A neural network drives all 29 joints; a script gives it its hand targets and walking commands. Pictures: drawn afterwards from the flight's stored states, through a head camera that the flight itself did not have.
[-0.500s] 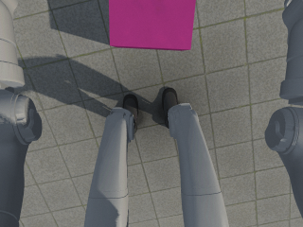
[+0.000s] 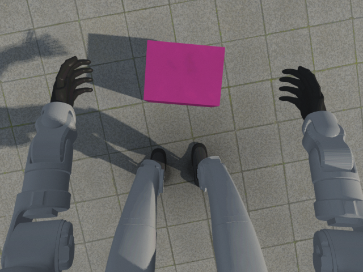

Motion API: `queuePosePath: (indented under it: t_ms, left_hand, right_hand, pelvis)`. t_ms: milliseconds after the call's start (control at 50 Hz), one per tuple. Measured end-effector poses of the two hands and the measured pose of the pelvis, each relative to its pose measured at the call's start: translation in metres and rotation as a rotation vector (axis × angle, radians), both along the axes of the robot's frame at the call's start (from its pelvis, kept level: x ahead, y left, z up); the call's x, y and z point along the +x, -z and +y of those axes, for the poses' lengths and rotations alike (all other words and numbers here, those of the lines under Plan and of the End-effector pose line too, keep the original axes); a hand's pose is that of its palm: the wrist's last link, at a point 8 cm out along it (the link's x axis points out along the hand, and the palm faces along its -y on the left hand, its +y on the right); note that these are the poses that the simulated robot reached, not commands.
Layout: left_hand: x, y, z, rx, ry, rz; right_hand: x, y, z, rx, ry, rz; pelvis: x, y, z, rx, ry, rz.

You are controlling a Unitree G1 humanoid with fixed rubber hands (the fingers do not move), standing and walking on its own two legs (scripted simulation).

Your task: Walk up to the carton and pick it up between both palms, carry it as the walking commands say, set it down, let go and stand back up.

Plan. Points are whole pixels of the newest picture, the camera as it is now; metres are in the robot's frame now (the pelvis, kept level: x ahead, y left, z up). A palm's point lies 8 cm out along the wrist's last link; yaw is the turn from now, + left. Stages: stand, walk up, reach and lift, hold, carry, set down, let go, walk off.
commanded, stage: let go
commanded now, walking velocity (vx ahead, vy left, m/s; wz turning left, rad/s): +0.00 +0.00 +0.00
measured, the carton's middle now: (183, 77) +0.51 -0.01 -0.62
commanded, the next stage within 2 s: stand in 0.96 s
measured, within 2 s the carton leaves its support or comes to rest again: neither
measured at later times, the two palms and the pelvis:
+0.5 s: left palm (26, 176) +0.27 +0.24 -0.03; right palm (337, 185) +0.25 -0.23 -0.02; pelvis +0.08 +0.01 +0.06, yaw +0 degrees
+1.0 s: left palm (18, 196) +0.25 +0.24 -0.01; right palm (340, 192) +0.24 -0.23 -0.02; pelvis +0.09 +0.01 +0.06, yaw +0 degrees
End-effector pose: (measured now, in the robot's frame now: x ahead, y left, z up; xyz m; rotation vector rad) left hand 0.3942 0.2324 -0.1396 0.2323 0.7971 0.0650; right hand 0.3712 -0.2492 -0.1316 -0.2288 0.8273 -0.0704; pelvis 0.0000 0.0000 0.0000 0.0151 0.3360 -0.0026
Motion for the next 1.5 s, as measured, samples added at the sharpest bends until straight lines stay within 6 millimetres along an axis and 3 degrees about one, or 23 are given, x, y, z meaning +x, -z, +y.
queuePosePath:
  t_ms: [120, 280, 460, 560, 740, 960, 1220, 1500]
  left_hand:
    - [-0.036, -0.038, -0.003, -0.018, -0.019, 0.007]
    - [-0.07, -0.085, -0.003, -0.03, -0.007, -0.018]
    - [-0.114, -0.111, 0.005, -0.03, -0.015, 0.018]
    - [-0.13, -0.12, 0.007, -0.041, -0.02, 0.018]
    - [-0.143, -0.128, 0.012, -0.048, -0.041, 0.021]
    - [-0.143, -0.129, 0.005, -0.04, -0.032, 0.003]
    - [-0.182, -0.13, 0.067, 0.133, -0.135, 0.015]
    - [-0.218, -0.116, 0.065, 0.133, -0.128, 0.103]
  right_hand:
    - [-0.033, -0.042, 0.002, 0.018, 0.029, -0.011]
    - [-0.077, -0.084, 0.014, 0.032, 0.035, -0.017]
    - [-0.116, -0.109, 0.021, 0.033, 0.034, 0.008]
    - [-0.123, -0.117, 0.025, 0.033, 0.03, 0.006]
    - [-0.122, -0.123, 0.026, 0.033, 0.015, 0.003]
    - [-0.127, -0.118, 0.025, 0.031, 0.035, 0.012]
    - [-0.149, -0.122, -0.036, -0.141, 0.08, -0.018]
    - [-0.176, -0.115, -0.045, -0.155, 0.07, 0.043]
  pelvis:
    - [0.017, -0.014, 0.0, -0.006, 0.0, 0.013]
    - [0.043, -0.037, 0.004, -0.01, 0.0, -0.109]
    - [0.076, -0.057, 0.01, -0.019, 0.001, -0.234]
    - [0.089, -0.062, 0.012, -0.021, 0.002, -0.292]
    - [0.098, -0.063, 0.013, -0.022, 0.005, -0.37]
    - [0.092, -0.06, 0.01, -0.02, 0.007, -0.415]
    - [0.1, -0.061, 0.004, -0.017, -0.012, -0.356]
    - [0.088, -0.064, 0.001, -0.019, -0.006, -0.361]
